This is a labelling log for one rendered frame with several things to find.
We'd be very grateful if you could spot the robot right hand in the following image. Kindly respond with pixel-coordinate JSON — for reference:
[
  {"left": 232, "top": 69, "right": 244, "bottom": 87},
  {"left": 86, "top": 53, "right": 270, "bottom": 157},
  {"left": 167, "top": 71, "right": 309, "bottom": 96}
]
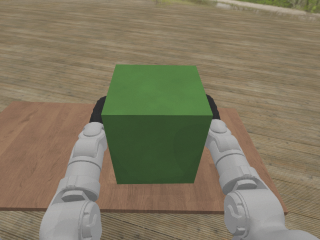
[{"left": 206, "top": 94, "right": 221, "bottom": 120}]

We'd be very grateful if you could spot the robot left forearm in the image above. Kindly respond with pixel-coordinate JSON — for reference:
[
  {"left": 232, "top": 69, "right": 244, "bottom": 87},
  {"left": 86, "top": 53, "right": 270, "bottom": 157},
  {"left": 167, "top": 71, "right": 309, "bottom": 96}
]
[{"left": 39, "top": 122, "right": 107, "bottom": 240}]

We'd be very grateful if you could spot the robot right upper arm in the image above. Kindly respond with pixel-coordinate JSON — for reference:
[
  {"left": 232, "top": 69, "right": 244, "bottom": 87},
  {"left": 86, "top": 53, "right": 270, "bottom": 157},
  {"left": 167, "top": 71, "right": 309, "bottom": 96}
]
[{"left": 224, "top": 189, "right": 320, "bottom": 240}]

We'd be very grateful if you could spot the carton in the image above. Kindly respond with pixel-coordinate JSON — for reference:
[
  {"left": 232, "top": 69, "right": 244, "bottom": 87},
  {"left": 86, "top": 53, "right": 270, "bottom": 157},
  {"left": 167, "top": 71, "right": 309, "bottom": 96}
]
[{"left": 101, "top": 64, "right": 213, "bottom": 184}]

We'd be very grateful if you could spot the robot left upper arm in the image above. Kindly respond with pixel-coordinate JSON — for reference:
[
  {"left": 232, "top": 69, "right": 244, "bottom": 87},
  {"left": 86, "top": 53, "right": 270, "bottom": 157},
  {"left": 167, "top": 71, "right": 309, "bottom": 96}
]
[{"left": 40, "top": 200, "right": 102, "bottom": 240}]

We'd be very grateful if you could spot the robot left hand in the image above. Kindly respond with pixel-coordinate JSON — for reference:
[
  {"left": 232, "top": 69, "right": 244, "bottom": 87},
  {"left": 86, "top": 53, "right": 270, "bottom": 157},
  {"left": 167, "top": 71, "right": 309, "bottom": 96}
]
[{"left": 89, "top": 96, "right": 107, "bottom": 124}]

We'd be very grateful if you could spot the robot right forearm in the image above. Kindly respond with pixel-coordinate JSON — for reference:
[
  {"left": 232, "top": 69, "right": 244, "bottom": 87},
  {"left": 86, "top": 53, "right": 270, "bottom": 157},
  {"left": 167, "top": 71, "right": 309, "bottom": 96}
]
[{"left": 205, "top": 119, "right": 285, "bottom": 224}]

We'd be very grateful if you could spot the table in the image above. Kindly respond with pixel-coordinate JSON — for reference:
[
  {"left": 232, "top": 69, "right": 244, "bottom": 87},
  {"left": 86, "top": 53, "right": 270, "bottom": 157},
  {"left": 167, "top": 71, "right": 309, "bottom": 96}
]
[{"left": 0, "top": 101, "right": 289, "bottom": 240}]

